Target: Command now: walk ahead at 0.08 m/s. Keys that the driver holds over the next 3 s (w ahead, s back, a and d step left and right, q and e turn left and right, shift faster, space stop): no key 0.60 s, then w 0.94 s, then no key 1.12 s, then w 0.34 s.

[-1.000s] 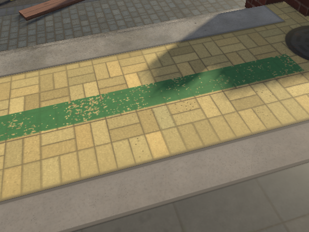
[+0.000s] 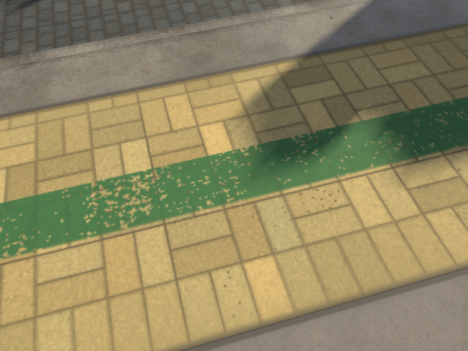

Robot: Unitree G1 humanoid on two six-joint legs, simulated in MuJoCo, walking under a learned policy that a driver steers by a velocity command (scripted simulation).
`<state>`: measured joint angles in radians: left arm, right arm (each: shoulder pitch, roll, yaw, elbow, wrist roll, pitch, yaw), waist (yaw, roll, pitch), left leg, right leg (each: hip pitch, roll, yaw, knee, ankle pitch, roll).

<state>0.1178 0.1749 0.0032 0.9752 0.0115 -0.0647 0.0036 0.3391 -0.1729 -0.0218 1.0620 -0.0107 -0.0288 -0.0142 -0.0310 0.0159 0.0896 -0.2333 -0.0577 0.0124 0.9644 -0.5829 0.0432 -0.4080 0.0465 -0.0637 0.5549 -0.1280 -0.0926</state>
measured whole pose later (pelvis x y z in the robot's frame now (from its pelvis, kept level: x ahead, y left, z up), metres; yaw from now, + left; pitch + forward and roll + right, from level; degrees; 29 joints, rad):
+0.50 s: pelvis +0.04 +0.03 +0.02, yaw -1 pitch -2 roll +0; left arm 0.29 0.16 0.00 1.13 0.01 -0.01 0.02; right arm 0.32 -0.14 0.00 1.11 -0.01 -0.01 -0.03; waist 0.01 -0.01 0.01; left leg -0.13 -0.03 0.02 0.43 -0.27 0.03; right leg -0.27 0.02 -0.03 0.40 -0.11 -0.04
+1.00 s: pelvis +0.15 -0.01 +0.01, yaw +0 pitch +0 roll +0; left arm 0.30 0.18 0.06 1.05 0.02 -0.08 0.00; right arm 0.42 -0.19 -0.05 1.11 -0.03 -0.05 0.00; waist -0.01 0.04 0.02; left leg -0.27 0.01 0.01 1.00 -0.42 0.08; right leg -0.24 0.04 -0.09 0.53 -0.29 -0.08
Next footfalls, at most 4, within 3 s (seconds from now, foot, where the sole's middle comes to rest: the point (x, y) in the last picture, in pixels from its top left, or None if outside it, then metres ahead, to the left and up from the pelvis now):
0.20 left None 0.06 0.13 -0.76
1.40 left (226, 325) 0.53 0.06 -0.76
1.88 right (275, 261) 0.72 -0.09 -0.76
2.18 left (208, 286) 0.65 0.11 -0.76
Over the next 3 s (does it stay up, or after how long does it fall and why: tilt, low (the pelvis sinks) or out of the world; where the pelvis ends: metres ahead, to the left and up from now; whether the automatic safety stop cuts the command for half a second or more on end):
stays up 0.72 -0.02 0.01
